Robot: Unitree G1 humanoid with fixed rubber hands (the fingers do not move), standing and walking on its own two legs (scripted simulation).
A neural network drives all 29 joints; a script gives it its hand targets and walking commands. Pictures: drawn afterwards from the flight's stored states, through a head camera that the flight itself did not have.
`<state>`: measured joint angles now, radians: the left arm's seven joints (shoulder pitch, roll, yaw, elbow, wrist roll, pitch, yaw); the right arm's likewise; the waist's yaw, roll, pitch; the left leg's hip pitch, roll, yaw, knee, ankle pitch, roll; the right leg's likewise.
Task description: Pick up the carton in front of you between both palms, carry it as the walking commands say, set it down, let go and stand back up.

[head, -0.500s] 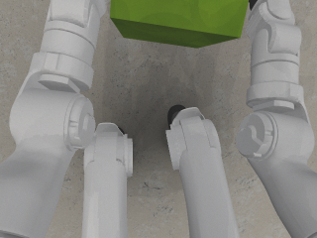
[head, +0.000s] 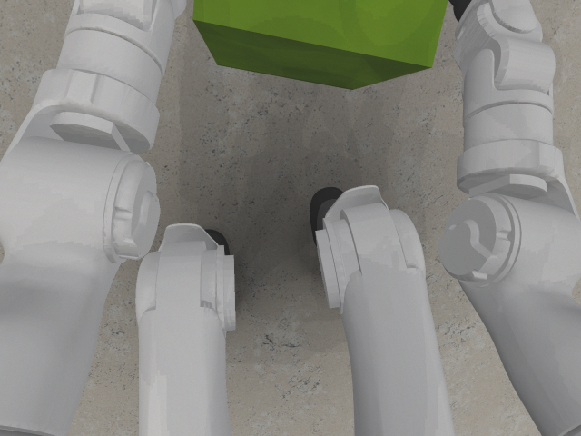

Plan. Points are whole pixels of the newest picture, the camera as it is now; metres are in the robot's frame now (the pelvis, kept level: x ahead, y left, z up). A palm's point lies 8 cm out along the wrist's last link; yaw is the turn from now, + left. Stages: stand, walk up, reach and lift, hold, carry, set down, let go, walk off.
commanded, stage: set down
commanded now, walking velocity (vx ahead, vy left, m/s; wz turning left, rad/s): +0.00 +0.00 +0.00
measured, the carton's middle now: out of the picture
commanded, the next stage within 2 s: let go in 1.92 s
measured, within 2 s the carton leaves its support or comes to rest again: neither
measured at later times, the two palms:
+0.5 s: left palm out of the picture +0.58 +0.03 -0.19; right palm out of the picture +0.50 -0.27 -0.19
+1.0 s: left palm out of the picture +0.61 +0.05 -0.17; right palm out of the picture +0.51 -0.32 -0.17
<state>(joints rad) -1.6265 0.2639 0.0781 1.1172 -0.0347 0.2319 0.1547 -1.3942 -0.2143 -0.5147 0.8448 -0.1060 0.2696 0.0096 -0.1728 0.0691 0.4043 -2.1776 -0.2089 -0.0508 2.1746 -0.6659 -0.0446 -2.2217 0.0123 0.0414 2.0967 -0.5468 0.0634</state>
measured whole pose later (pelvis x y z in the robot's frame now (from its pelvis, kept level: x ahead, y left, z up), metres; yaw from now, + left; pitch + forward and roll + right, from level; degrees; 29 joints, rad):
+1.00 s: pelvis -0.01 -0.01 -0.01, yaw -2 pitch +35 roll -2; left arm -1.66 0.45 -0.09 1.06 -0.19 0.18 0.10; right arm -1.52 -0.39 -0.36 1.07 0.15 0.10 -0.05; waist -0.16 0.02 0.48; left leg -2.17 -0.11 -0.04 2.23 -0.68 -0.03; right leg -2.24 -0.02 -0.02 2.14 -0.51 0.00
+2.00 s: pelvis +0.03 -0.01 +0.23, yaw -2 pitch +47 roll +1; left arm -1.37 0.33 0.22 0.97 0.05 0.27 0.04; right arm -1.18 -0.26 -0.44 0.81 -0.02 0.23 0.02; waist -0.15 0.05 0.00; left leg -1.63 -0.08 -0.05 1.23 -0.41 -0.02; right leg -1.69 0.02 0.03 1.17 -0.30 0.01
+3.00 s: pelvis +0.13 +0.00 +0.38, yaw -5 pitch +2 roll -1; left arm 0.19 0.20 0.05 0.47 0.02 0.05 -0.03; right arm 0.23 -0.21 -0.04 0.44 0.02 0.06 0.08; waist -0.01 0.01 0.04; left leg -0.16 -0.03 -0.05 0.45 -0.31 0.03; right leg -0.23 0.02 0.06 0.42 -0.21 0.01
